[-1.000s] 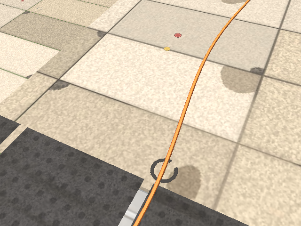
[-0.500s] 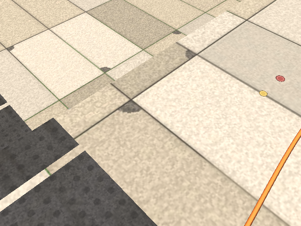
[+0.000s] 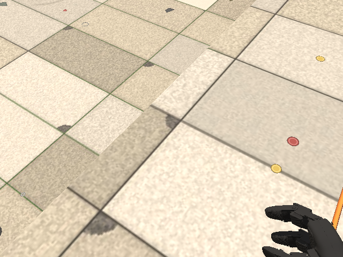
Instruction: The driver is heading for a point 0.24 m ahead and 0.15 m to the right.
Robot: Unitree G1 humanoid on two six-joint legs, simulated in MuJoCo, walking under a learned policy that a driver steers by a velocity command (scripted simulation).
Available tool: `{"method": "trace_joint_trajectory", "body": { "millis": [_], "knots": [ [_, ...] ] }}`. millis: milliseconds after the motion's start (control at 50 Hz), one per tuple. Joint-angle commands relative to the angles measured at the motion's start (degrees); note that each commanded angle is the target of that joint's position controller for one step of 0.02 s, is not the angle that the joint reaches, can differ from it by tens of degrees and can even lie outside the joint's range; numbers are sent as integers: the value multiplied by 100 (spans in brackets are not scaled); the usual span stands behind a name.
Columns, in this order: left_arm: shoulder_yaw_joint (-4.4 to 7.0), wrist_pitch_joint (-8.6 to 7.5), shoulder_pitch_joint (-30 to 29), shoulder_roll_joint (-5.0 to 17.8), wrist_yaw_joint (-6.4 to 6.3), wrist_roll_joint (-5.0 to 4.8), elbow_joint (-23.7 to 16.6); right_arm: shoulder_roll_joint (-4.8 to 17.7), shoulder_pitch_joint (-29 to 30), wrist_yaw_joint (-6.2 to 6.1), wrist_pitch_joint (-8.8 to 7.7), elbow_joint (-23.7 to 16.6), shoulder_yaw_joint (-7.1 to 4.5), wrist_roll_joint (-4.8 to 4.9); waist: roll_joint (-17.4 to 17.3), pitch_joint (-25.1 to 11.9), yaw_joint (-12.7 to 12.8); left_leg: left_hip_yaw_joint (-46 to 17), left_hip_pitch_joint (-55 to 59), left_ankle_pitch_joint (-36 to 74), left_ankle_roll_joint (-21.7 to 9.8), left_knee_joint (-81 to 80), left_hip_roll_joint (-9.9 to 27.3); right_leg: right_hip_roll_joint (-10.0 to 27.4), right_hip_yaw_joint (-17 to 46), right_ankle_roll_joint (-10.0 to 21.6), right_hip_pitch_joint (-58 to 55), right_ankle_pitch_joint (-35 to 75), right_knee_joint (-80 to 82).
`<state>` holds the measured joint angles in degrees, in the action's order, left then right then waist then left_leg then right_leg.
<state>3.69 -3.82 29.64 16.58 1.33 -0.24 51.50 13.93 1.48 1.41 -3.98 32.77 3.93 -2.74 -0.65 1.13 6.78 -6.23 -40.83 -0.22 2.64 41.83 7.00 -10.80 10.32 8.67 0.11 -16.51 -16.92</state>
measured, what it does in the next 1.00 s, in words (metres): walks ahead: left foot, then right foot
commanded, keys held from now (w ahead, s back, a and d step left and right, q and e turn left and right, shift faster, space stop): w+e+shift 0.06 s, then shift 0.94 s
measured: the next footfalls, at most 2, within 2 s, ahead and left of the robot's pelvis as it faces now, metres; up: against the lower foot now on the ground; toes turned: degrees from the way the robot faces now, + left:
left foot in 0.12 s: +0.33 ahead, +0.17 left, +0.00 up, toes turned -9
right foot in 0.50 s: +0.51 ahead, -0.10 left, +0.00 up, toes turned -12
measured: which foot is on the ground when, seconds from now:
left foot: up 0.00-0.10, down 0.12-0.52, up 0.54-0.76, down 0.78-1.00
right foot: down 0.00-0.12, up 0.14-0.48, down 0.50-1.00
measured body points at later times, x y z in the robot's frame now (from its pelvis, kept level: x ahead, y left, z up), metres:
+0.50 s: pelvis +0.36 +0.04 -0.01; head +0.39 +0.02 +0.44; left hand +0.66 +0.18 -0.07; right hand +0.29 -0.26 -0.13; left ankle +0.29 +0.18 -0.74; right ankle +0.47 -0.09 -0.73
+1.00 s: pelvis +0.45 +0.05 -0.01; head +0.46 +0.05 +0.44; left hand +0.62 +0.27 -0.13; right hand +0.48 -0.22 -0.13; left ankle +0.47 +0.17 -0.74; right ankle +0.47 -0.09 -0.74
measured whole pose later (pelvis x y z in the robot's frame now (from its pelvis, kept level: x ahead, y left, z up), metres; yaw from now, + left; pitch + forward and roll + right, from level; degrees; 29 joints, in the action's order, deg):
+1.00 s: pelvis +0.45 +0.05 -0.01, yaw -15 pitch -1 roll +0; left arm 2.3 0.5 10.9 13.3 -1.3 0.7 48.7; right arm 12.7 -11.9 -1.6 -0.9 50.7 -0.6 -0.9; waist 0.4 1.1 0.5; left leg -0.3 -12.5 -18.3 0.3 31.8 0.7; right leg -0.6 3.0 -1.2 17.5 -11.0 -29.5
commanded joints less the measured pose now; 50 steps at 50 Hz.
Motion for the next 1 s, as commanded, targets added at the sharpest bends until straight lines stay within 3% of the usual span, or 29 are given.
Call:
{"method": "trace_joint_trajectory", "body": {
  "millis": [20, 60, 80, 100, 120, 140, 160, 180, 200, 240, 260, 320, 360, 420, 460, 500, 520, 540, 560, 580, 600, 660, 760, 780, 800, 820, 860, 920, 1000],
  "knots": [
    [314, -97, -122, 1104, -23, -34, -378, 567, 594, -27, -67, -460, -177, 98, 345, 251, -39, 644, 1547, 691, -38, -845, -574, 1117, 1207, 408, 1261, 2768, 520],
    [354, -75, -220, 1198, -89, -9, -406, 752, 297, -85, -114, -390, -264, 84, 396, -50, -203, 568, 2174, 286, -120, -1360, -785, 1152, 1276, 176, 778, 3684, -146],
    [382, -75, -219, 1332, -103, 31, -371, 992, -272, -153, -148, -203, -377, 56, 325, -434, -439, 650, 2717, -100, -223, -1415, -977, 1108, 1150, 12, 452, 4754, -968],
    [405, -93, -401, 1444, -100, 22, -376, 1134, -1173, -222, -217, 31, -463, 29, 337, -867, -949, 624, 3618, 137, -328, -1612, -853, 956, 992, -178, 527, 4986, -2138],
    [336, -159, -619, 1133, -101, -3, -486, 1413, -2293, -315, -304, 279, -586, -78, 324, -1412, -1431, 125, 4901, 5, -504, -1381, -143, 782, 841, -315, 1253, 3957, -3532],
    [83, -173, 23, 39, -185, -218, -671, 1847, -2818, -333, -323, 379, -721, -325, -1395, -2391, -1069, -2207, 6863, 2272, -1174, -1005, 2140, 105, -3, -564, 3030, -1179, -5680],
    [78, -56, 173, 589, -240, -106, -742, 1901, -2765, -241, -206, 404, -854, -90, -1554, -3216, -1106, -3613, 7067, 2497, -1757, -1168, 2309, 226, -251, -587, 3653, -1604, -6739],
    [127, 18, -411, 757, -255, 13, -680, 1226, -2307, -191, -170, 309, -729, -25, -743, -2453, -1102, -2578, 6263, 2726, -1626, -1305, 1860, 637, -306, -592, 3863, -1034, -6631],
    [10, 42, -885, 528, -247, -200, -1008, 745, -1893, -178, -214, 237, -635, 262, -1004, -1601, -1165, -1642, 5904, 2851, -1505, -1546, 1347, 961, -228, -865, 4212, -1022, -6564],
    [29, 90, -1557, 571, -204, -150, -1242, 671, -1763, -126, -277, 507, -639, 273, -446, -734, -1033, -979, 4777, 3210, -1403, -1945, 901, 1180, -395, -952, 4227, -946, -6138],
    [-6, 118, -1530, 418, -174, -153, -1357, 681, -1696, -110, -298, 613, -666, 236, -422, -581, -817, -852, 4428, 3178, -1428, -2130, 878, 1238, -358, -931, 4079, -905, -5831],
    [-141, 141, -1689, 157, -105, -73, -1532, 876, -1152, -106, -283, 733, -759, 348, -298, -228, -496, -143, 3275, 3375, -1463, -2568, 744, 1270, -608, -1002, 3470, -451, -3935],
    [-221, 61, -1813, 122, 7, -19, -1539, 1147, -995, -163, -250, 786, -843, 390, -543, -455, -506, 495, 2779, 3211, -1351, -2718, 373, 1165, -871, -962, 2410, 937, -2557],
    [-170, 45, -2119, 394, 125, 24, -1573, 1323, -1196, -187, -277, 965, -891, 466, -496, -572, -531, 506, 2964, 2542, -1162, -2580, 457, 1092, -714, -764, 1785, 1902, -1767],
    [-103, 39, -2161, 548, 109, 108, -1566, 1369, -1277, -188, -248, 1081, -903, 490, -332, -528, -442, 538, 3118, 2334, -1011, -2127, 438, 1038, -752, -567, 1525, 2115, -1326],
    [43, 43, -1875, 870, 15, 198, -1463, 1248, -1584, -179, -211, 1207, -850, 438, -60, -684, -309, 789, 2938, 2036, -697, -1011, 1, 997, -845, -281, 644, 3205, -938],
    [116, 78, -1676, 1284, -75, 295, -1546, 1068, -1894, -168, -226, 1132, -757, 253, 744, -1177, -362, 1088, 2130, 170, -328, 341, -428, 2079, 171, 224, -434, 6259, -1377],
    [-52, 140, -1649, 913, -99, 395, -1586, 666, -2697, -100, -147, 1281, -573, 260, 1561, -2223, -560, 590, 1412, -3802, -25, 1923, -738, 3414, 1621, 1370, -1363, 7470, -1366],
    [-164, 173, -1719, 473, -33, 195, -1550, 1033, -2588, -57, -17, 1402, -655, 330, 970, -2336, -473, 34, 1405, -4084, 33, 2131, -514, 3169, 1594, 1310, -1047, 6674, -1280],
    [-179, 181, -2050, 401, 20, 62, -1528, 1102, -2249, -67, 93, 1296, -687, 390, 736, -1762, -558, 83, 1126, -3999, 90, 2098, -391, 2887, 1263, 1078, -618, 5688, -1112],
    [-168, 191, -2298, 406, 35, 32, -1498, 1040, -1987, -142, 196, 1283, -693, 370, 442, -1357, -621, 149, 1082, -3809, 142, 1859, -298, 2703, 1112, 858, -58, 4800, -908],
    [-45, 315, -2867, 667, -23, 171, -1509, 855, -2052, -306, 470, 1367, -687, 304, 712, -869, -945, 415, 2187, -2957, 297, 846, -369, 2285, 567, 545, 1682, 3093, -336],
    [-110, 387, -2830, 294, -153, 94, -1294, 469, -1975, -296, 486, 1523, -620, 197, 739, -895, -997, 655, 3463, -975, 0, -935, -553, 1877, 124, 125, 2273, 527, -282],
    [-158, 376, -2603, 131, -146, 90, -1155, 501, -1847, -279, 486, 1464, -615, 97, 612, -727, -966, 529, 3620, -772, -131, -1323, -454, 1699, 60, -191, 2459, -345, -289],
    [-177, 364, -2371, 61, -132, 137, -1054, 797, -1675, -291, 485, 1340, -659, 49, 161, -430, -796, 69, 3506, -852, -343, -1688, -13, 1428, -119, -513, 2639, -1048, -534],
    [-136, 370, -2219, 79, -141, 110, -1060, 1072, -1353, -304, 479, 1361, -741, 118, -639, -149, -522, 0, 2445, -2266, -583, -1928, 89, 1077, -559, -745, 2103, -736, -664],
    [-66, 372, -2452, 240, -224, 112, -982, 714, -1066, -310, 391, 1316, -649, 72, -609, 114, -597, 6, 1725, -3067, -488, -2278, -110, 1043, -657, -866, 1429, 22, -967],
    [-36, 370, -2211, 204, -280, 124, -770, 643, -1207, -314, 246, 1435, -621, 170, -388, 43, -639, 120, 2056, -2123, -386, -2080, -202, 1128, -575, -809, 1326, 598, -977],
    [-9, 335, -2109, 179, -288, 74, -550, 630, -1403, -323, 220, 1606, -624, 215, -128, -158, -718, 200, 2423, -1294, -441, -1873, -273, 1168, -574, -836, 1194, 1198, -1023]
  ]
}}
